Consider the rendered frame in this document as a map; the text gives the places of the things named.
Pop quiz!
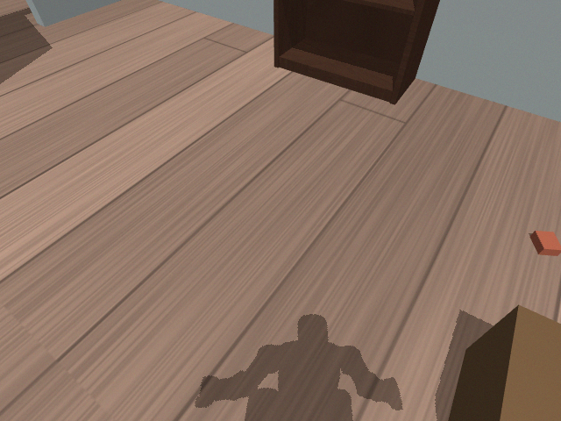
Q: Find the bookshelf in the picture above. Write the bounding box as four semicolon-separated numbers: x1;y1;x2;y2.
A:
273;0;440;105

